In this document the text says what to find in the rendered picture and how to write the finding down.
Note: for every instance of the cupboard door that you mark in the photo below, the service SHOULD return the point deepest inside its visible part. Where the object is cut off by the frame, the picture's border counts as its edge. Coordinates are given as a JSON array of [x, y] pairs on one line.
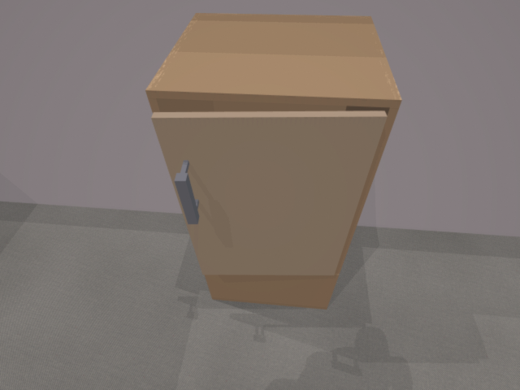
[[277, 190]]

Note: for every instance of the handle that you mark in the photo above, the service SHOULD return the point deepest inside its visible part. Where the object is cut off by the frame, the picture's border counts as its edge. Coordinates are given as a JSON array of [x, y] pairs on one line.
[[184, 188]]

